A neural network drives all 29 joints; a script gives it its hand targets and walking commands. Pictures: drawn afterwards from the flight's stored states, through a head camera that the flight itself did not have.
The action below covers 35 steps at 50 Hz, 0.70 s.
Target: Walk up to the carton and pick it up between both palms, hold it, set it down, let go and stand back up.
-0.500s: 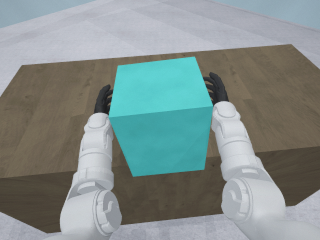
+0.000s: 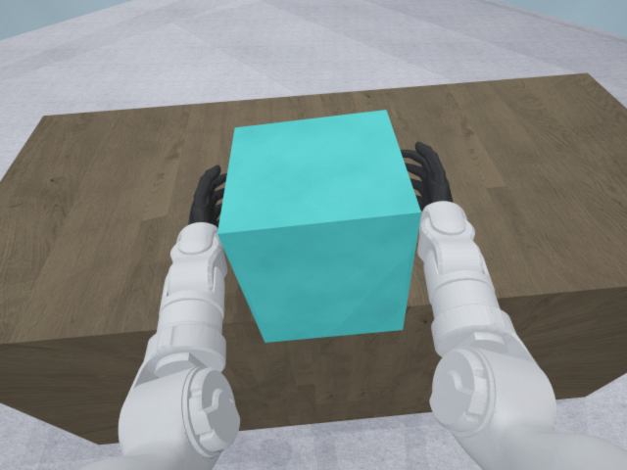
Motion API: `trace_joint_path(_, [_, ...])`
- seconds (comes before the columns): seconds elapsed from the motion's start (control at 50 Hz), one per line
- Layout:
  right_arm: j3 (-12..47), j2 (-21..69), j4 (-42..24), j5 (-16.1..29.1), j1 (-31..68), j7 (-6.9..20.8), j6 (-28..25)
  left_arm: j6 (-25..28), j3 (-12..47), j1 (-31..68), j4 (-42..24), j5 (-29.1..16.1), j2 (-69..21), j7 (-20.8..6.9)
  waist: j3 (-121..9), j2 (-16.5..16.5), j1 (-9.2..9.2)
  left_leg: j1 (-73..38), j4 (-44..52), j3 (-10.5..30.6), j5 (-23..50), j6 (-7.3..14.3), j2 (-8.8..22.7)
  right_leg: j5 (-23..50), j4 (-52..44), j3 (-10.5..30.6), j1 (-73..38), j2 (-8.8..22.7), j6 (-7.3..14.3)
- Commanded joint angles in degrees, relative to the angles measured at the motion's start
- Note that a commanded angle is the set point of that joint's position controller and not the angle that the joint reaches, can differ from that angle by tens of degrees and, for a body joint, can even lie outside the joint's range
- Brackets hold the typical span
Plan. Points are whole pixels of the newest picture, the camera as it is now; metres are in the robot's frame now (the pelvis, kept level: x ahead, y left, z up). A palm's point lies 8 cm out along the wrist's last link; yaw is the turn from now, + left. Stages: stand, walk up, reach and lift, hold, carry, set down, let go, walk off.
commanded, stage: set down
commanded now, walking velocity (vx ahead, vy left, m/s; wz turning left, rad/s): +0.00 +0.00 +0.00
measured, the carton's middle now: (322, 232) +0.43 -0.02 +0.05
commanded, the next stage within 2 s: none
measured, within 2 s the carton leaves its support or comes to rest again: rests again in 0.20 s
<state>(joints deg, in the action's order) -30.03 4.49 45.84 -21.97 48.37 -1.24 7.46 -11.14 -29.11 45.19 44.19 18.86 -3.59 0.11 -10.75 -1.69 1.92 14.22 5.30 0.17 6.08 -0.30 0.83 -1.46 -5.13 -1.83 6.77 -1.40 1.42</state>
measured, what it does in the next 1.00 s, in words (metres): stands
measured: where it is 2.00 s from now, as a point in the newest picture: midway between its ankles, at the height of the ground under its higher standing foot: outside the picture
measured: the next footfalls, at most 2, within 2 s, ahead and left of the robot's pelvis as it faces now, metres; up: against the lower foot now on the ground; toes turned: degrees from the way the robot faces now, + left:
none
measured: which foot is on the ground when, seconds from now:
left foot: down 0.00-1.00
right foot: down 0.00-1.00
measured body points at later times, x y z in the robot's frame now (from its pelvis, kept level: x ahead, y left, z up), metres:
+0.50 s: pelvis -0.01 +0.00 +0.00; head +0.03 +0.00 +0.45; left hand +0.43 +0.13 +0.10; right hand +0.42 -0.17 +0.10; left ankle +0.01 +0.13 -0.75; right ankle -0.07 -0.10 -0.75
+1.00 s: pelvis -0.01 +0.00 +0.00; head +0.04 +0.00 +0.45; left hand +0.43 +0.13 +0.09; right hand +0.42 -0.17 +0.10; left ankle +0.01 +0.13 -0.75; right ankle -0.07 -0.10 -0.75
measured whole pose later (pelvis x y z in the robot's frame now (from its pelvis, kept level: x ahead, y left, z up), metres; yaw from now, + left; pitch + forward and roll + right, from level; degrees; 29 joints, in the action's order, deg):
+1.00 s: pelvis -0.01 +0.00 +0.00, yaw +0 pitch +16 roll +0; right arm -38.5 6.8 41.6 -29.2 46.6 3.3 3.7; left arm -3.3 -32.7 47.3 46.7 24.2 -6.0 -0.7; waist -10.9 -1.2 1.5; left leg 17.9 5.4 0.4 7.5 0.4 1.1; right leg -0.1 -5.2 -2.1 10.4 -1.8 1.2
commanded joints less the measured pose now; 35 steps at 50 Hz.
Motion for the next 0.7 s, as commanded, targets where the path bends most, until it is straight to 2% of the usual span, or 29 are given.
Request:
trace_joint_path(0.0, [16.8, 27.9, -0.6, 1.3, 31.5, 7.8, -2.2, 5.3, 14.9, 38.5, -4.8, -1.9, -24.6, -5.3, -31.9, 1.8, 0.11, -19.2, 0.9, 0.0, 18.6, 5.3, -2.1, 35.6, 4.8, -1.3, -9.8, -1.8, -3.3])
trace_joint_path(0.28, [12.2, 25.5, 0.0, -2.0, 28.9, 9.8, -2.9, 6.8, 13.0, 35.7, -1.2, 0.8, -23.1, -5.8, -28.1, 1.3, -0.05, -17.0, 2.5, 0.4, 10.0, 5.1, -1.5, 23.0, 2.2, -1.8, -4.9, -2.0, -3.4])
trace_joint_path(0.68, [9.1, 24.2, -0.1, -5.6, 25.2, 10.4, -4.1, 8.7, 9.4, 30.4, 3.1, 3.9, -22.8, -6.7, -23.3, 2.8, -1.33, -10.1, 5.8, -0.2, 5.7, 5.8, -1.6, 22.6, 1.5, -1.4, -7.2, -1.6, -4.5])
